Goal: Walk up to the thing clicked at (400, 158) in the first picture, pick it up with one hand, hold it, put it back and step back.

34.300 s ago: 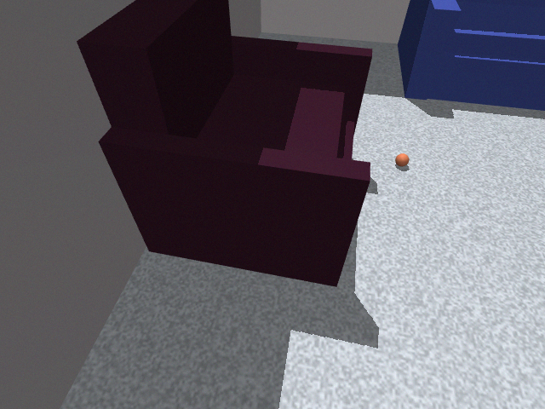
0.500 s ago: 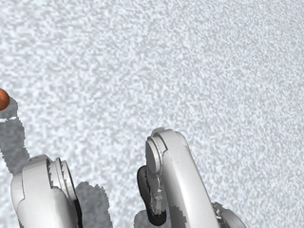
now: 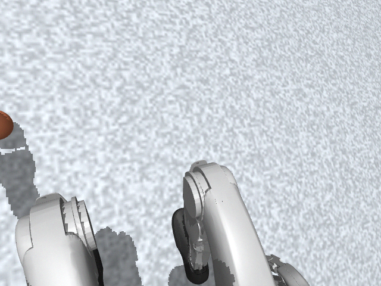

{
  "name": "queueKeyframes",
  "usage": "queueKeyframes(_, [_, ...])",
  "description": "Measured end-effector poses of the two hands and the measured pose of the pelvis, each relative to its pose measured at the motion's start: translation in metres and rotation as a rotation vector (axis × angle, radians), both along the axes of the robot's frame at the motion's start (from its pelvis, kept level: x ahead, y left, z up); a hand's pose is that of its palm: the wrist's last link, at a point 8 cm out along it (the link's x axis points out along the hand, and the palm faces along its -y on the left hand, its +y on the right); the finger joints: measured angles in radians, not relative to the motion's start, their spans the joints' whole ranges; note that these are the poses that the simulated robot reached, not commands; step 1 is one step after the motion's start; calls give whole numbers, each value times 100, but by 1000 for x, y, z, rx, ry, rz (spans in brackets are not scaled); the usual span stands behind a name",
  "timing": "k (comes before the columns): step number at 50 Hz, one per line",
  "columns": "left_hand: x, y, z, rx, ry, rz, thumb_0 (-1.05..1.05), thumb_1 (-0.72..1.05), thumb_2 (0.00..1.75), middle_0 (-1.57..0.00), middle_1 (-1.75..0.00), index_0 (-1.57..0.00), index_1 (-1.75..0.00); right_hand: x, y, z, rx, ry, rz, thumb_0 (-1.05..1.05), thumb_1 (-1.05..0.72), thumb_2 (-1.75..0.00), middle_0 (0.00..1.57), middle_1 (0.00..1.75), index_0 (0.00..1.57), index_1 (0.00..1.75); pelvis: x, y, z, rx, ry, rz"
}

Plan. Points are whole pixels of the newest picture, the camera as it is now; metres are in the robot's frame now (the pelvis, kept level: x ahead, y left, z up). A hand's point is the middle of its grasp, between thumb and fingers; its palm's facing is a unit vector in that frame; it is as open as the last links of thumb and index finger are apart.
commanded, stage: approach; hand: left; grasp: from above
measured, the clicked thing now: out of the picture +0.49 +0.33 -0.28
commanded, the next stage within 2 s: close in in 0.52 s
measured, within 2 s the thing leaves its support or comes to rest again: neither
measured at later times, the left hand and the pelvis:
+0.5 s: hand out of the picture +0.50 +0.30 -0.17, palm faces -0.40 -0.08 -0.91, open 14.1 cm; pelvis +0.00 +0.00 +0.00, yaw +0 degrees
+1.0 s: hand out of the picture +0.46 +0.33 -0.20, palm faces -0.46 -0.11 -0.88, open 13.9 cm; pelvis +0.00 +0.00 +0.00, yaw -1 degrees
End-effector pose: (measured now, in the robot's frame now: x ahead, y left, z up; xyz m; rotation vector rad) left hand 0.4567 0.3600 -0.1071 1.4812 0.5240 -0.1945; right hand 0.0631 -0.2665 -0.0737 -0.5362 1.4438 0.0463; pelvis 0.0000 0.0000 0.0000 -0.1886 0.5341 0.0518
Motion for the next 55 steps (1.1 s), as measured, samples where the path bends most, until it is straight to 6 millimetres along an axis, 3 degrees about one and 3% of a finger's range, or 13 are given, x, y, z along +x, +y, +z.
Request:
queueKeyframes(9, [5, -2, 3, 22, 0, -12, 0, -55, 103, -9, -101, -8, -102, -4, 4, 1, 1, 2, -8, 1, -90, -89, 20, 30, 20, 30, 0, 1, 0, 0, 7, 4])
queueKeyframes(23, [47, -57, 0, 0, -44, -41, 0, -54, 103, -9, -104, -8, -104, -29, 5, 12, -7, 3, -58, 0, -90, -89, 20, 30, 20, 30, 0, 1, 3, -2, 23, -6])
queueKeyframes(27, [47, -57, -1, 16, -40, -8, 0, -55, 103, -9, -103, -8, -103, -39, 6, 10, 9, 18, -82, 1, -90, -89, 20, 30, 20, 30, 1, 0, 2, 4, 24, -11])
queueKeyframes(32, [38, -41, 0, 36, -8, 42, 0, -56, 103, -9, -102, -7, -102, -44, 6, 5, 31, 34, -93, 1, -91, -89, 20, 30, 20, 30, 0, -1, 1, 11, 20, -14])
queueKeyframes(41, [14, -10, -12, 15, 90, 43, 0, -56, 101, -8, -102, -7, -101, -23, 2, 2, 11, 36, -25, 1, -91, -89, 20, 30, 21, 30, 0, -1, 0, 6, 4, -4])
queueKeyframes(49, [12, -21, -31, -42, 30, -53, -1, -52, 104, -9, -104, -9, -104, 0, -4, 10, -47, 26, 49, 1, -91, -90, 20, 30, 20, 30, 1, 1, -3, -11, -14, -5])
queueKeyframes(55, [16, -29, -46, -37, -7, -50, 0, -51, 107, -10, -103, -8, -103, 3, -3, 14, -61, 8, 73, 0, -90, -90, 20, 30, 20, 30, 2, 2, -7, -18, -19, -13])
